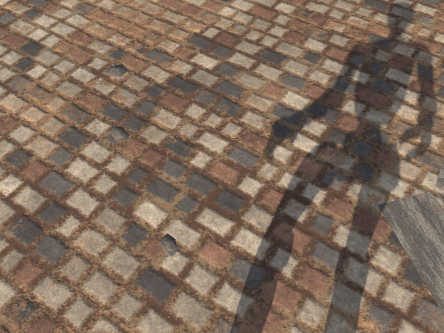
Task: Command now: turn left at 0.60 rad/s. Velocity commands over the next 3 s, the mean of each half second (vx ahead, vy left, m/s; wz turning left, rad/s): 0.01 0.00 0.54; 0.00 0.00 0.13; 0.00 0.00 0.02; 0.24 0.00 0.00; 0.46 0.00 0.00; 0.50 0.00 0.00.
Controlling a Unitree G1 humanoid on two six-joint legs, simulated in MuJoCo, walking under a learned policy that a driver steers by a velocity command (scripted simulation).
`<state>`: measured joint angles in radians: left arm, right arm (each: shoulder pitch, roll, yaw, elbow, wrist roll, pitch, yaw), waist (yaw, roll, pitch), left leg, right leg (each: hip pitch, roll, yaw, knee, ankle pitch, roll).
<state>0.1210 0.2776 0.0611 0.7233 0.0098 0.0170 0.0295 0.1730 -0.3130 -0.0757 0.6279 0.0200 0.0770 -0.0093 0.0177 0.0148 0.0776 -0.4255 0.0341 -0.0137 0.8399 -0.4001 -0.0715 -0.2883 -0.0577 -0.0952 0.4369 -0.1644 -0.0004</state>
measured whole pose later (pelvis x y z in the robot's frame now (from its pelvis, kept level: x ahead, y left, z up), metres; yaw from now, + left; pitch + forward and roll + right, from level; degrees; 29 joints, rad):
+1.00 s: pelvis +0.00 +0.03 +0.00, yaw +18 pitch -2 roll +0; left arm 0.15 0.26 0.02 0.81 0.01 0.00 0.00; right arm 0.22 -0.25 -0.05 0.77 -0.01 0.02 -0.02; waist 0.01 -0.01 0.04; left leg -0.19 -0.01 -0.08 0.52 -0.30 -0.02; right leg -0.21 -0.01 0.03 0.51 -0.28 0.03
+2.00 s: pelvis +0.11 +0.03 +0.01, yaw +17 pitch +1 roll +1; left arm 0.48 0.20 0.01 1.07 0.00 -0.09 -0.01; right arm 0.17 -0.27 -0.05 0.93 0.03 -0.10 0.01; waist 0.06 0.02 0.00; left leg -0.55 0.05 0.02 1.00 -0.26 0.04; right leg 0.00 0.01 0.02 0.28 -0.30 -0.03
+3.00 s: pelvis +0.65 +0.18 +0.01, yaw +17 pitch +1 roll -1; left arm 0.31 0.24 0.05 0.93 0.00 -0.10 -0.03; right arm 0.18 -0.29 -0.05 0.92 0.01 -0.07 0.00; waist 0.03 0.04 0.02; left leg -0.60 0.12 -0.04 1.01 -0.21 0.02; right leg -0.15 0.06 -0.06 0.28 -0.14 -0.08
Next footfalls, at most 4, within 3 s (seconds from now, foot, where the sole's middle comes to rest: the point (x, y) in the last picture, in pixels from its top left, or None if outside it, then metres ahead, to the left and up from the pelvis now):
0.08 left None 0.04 0.13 -0.78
0.56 right None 0.08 -0.09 -0.78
0.80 left None -0.01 0.16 -0.78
2.22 left None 0.35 0.25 -0.78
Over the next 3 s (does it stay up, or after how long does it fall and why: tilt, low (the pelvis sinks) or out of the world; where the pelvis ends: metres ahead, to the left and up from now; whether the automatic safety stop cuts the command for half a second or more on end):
stays up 0.65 0.18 0.01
